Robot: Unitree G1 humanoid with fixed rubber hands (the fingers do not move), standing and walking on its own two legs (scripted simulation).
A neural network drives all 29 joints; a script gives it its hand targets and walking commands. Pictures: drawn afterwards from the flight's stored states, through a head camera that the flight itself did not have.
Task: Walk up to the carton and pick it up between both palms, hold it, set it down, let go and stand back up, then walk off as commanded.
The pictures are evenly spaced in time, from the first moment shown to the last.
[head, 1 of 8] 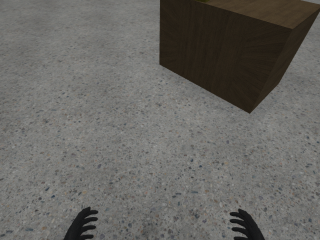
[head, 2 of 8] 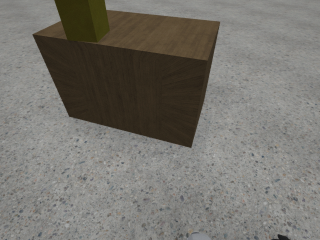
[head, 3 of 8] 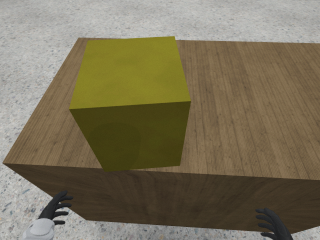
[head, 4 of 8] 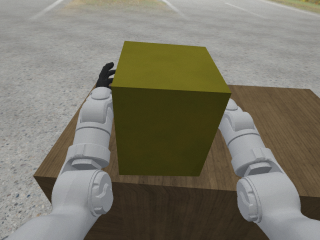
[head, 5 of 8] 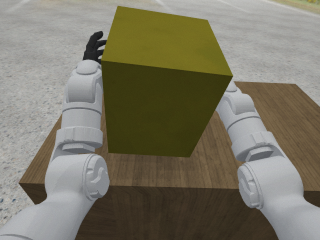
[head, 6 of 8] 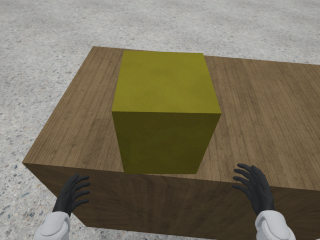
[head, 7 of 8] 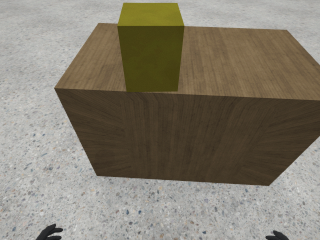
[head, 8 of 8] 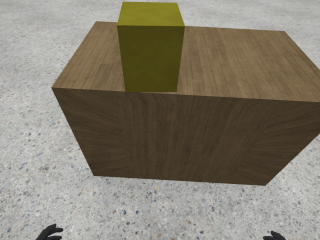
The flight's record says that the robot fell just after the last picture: no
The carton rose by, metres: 0.21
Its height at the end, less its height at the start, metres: +0.00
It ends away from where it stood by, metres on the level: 0.01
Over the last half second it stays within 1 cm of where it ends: yes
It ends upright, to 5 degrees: yes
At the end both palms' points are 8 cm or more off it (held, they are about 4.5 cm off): yes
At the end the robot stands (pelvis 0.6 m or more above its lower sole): yes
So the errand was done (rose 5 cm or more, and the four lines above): yes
